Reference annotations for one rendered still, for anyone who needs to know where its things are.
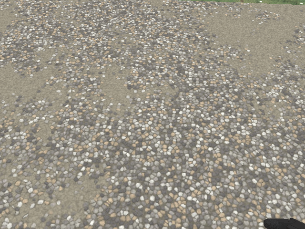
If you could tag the right robot hand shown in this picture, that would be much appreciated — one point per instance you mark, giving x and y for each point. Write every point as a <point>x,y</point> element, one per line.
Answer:
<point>283,224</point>

